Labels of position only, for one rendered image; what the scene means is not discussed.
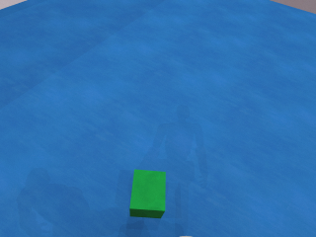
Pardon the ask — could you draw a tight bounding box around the carton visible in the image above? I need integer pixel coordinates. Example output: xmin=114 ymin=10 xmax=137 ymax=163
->
xmin=129 ymin=169 xmax=166 ymax=218

